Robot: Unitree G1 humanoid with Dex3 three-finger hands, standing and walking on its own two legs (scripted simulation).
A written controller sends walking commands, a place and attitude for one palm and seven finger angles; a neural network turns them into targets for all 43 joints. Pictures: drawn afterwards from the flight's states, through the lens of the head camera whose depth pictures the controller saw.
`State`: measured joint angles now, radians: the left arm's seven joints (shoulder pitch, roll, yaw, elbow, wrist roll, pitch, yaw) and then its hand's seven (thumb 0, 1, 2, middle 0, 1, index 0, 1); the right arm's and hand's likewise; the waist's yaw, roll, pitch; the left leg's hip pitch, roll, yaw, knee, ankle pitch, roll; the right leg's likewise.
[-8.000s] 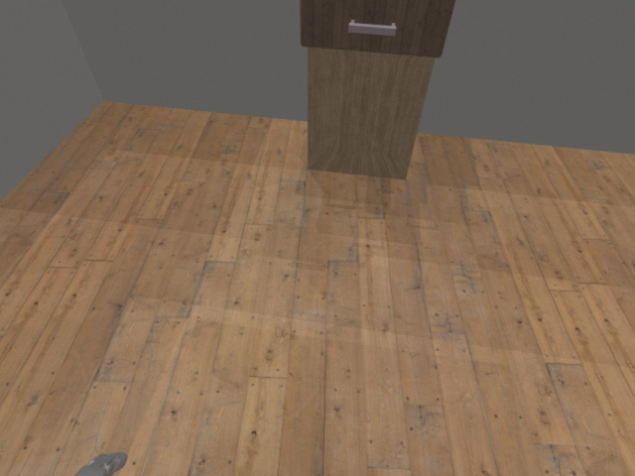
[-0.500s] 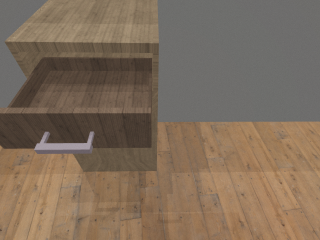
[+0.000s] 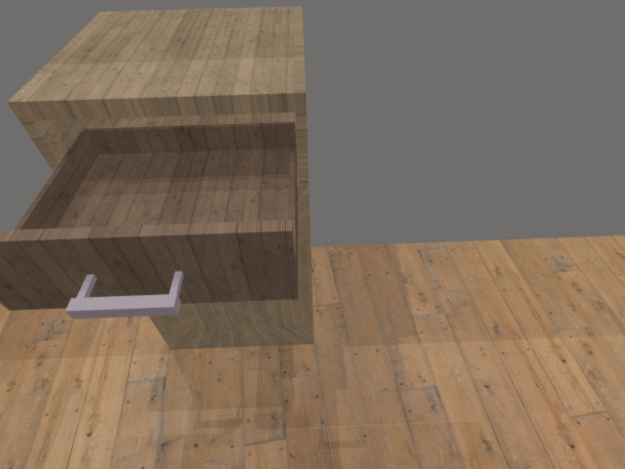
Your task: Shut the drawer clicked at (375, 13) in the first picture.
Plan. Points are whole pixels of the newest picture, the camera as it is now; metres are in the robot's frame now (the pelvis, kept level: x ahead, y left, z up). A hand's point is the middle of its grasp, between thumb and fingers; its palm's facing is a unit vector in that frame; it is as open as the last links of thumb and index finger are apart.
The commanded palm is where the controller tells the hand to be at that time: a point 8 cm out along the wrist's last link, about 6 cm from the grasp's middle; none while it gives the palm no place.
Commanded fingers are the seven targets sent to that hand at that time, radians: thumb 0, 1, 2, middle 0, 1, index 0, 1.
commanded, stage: look again from close up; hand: left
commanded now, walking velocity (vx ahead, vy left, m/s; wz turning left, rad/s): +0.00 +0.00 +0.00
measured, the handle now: (129, 293) +0.32 +0.27 +0.04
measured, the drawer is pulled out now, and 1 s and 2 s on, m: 0.28 0.28 0.28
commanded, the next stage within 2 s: shuffle to correct the standing spot in 0.14 s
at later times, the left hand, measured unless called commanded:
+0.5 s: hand out of the picture +0.01 +0.18 -0.19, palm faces +0.09 -0.98 -0.19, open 7.4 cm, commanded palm none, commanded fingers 0.00 0.90 0.90 -0.20 -0.30 -0.20 -0.30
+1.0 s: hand out of the picture +0.09 +0.19 -0.16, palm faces +0.05 -0.97 -0.23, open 7.3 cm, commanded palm none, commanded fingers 0.00 0.90 0.90 -0.20 -0.30 -0.20 -0.30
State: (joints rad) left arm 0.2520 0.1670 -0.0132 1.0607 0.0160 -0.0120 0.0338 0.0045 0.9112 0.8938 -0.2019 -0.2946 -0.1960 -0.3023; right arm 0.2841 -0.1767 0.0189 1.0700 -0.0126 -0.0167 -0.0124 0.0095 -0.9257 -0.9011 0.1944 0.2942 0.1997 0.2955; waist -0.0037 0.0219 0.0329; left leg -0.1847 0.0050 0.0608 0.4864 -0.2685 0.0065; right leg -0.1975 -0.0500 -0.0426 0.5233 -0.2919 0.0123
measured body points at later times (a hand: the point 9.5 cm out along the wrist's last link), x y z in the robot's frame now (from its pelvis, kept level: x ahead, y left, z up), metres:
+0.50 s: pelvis +0.01 +0.01 -0.01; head +0.03 +0.02 +0.44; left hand +0.00 +0.23 -0.17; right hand +0.03 -0.23 -0.16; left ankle +0.00 +0.11 -0.74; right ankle -0.01 -0.12 -0.74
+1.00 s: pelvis +0.03 +0.01 +0.00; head +0.04 +0.00 +0.45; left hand +0.09 +0.24 -0.15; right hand +0.06 -0.21 -0.16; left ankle +0.00 +0.11 -0.74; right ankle +0.05 -0.08 -0.74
